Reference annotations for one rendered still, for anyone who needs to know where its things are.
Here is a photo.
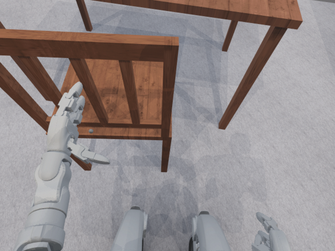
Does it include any left robot hand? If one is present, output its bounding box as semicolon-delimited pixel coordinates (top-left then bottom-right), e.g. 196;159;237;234
47;82;110;165

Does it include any chair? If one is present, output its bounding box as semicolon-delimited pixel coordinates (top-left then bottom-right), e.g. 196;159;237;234
0;29;179;172

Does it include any right robot hand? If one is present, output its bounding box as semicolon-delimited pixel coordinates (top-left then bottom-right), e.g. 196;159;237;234
251;212;292;251

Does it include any robot left forearm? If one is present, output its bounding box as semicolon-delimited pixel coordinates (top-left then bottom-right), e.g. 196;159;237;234
13;151;72;251

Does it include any left robot shin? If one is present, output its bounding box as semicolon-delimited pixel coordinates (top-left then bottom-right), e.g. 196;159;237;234
123;206;141;218

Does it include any table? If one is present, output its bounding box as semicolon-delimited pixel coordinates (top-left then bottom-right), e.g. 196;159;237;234
0;0;303;130

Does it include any left robot thigh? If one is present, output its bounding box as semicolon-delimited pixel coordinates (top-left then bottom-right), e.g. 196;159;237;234
110;209;148;251

